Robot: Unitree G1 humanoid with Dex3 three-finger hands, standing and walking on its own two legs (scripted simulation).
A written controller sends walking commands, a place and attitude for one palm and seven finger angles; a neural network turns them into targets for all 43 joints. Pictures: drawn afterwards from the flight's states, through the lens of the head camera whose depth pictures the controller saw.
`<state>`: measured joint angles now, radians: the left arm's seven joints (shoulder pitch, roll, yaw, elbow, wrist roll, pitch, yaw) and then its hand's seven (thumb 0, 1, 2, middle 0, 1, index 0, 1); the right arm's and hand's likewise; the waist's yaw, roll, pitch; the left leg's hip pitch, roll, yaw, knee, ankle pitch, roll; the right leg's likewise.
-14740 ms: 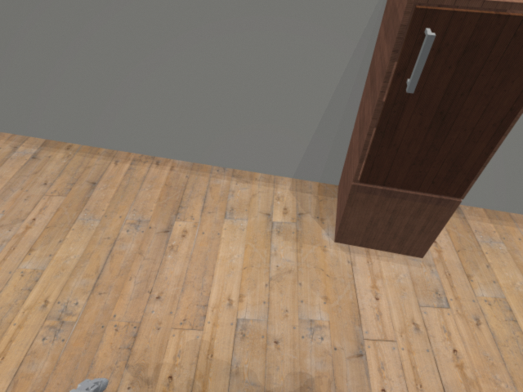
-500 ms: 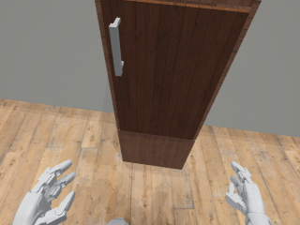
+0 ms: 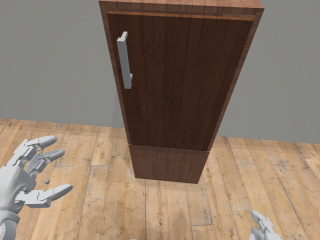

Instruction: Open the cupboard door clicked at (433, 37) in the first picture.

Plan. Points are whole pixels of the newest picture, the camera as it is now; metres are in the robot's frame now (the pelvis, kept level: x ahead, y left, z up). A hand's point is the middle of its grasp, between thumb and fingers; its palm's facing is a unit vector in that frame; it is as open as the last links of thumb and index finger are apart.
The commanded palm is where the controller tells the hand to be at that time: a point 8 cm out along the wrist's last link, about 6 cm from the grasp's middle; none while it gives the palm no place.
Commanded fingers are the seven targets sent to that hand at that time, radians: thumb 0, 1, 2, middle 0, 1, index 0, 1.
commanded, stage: raise the hand with hooked fingers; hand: left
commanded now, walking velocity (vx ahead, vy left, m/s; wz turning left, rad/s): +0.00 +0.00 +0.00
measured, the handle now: (126, 61) +0.55 +0.14 +0.17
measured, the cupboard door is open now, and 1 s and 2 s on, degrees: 0 0 0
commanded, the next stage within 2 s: move the hooked fingers beside the handle in 1.20 s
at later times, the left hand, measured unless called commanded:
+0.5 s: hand (26, 147) +0.26 +0.29 +0.15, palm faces +0.02 -1.00 -0.06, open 13.8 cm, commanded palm +0.24 +0.33 +0.17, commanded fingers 0.00 -0.50 0.30 -0.30 -1.20 -0.30 -1.20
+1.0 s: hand (38, 120) +0.30 +0.27 +0.18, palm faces +0.01 -1.00 -0.03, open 14.0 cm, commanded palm +0.28 +0.31 +0.19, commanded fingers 0.00 -0.50 0.30 -0.30 -1.20 -0.30 -1.20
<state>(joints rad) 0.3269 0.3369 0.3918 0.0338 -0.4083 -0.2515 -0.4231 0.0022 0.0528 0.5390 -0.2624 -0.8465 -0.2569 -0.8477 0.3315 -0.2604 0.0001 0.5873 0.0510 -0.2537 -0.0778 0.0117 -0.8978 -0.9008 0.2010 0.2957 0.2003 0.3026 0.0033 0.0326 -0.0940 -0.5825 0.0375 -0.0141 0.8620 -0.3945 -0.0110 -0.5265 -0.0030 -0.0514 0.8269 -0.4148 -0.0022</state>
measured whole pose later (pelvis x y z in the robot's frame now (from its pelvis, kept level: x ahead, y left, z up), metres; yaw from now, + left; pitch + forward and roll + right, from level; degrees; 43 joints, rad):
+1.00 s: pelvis +0.02 -0.01 +0.03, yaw +0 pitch +0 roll -1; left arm -0.13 0.46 0.46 0.29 -0.35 0.05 -0.51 -0.01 -0.50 0.30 -0.30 -1.20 -0.30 -1.20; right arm 0.27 -0.28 0.05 0.59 0.07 -0.20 -0.11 0.01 -0.90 -0.90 0.20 0.30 0.20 0.30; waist 0.03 0.03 -0.05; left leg -0.29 0.03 0.00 0.58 -0.29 -0.02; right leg -0.24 0.00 -0.04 0.55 -0.31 -0.01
